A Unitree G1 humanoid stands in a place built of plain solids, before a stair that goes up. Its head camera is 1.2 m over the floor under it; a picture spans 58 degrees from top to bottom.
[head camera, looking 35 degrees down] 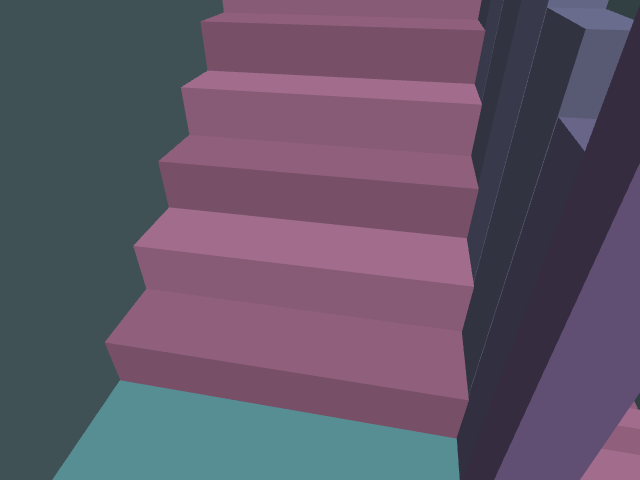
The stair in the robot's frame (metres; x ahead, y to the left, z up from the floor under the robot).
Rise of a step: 0.19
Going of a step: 0.25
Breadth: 1.08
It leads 11 degrees to the right of straight ahead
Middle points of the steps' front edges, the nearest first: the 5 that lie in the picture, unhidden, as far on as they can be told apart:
0.80 0.13 0.19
1.05 0.08 0.37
1.30 0.04 0.56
1.55 -0.01 0.74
1.79 -0.06 0.93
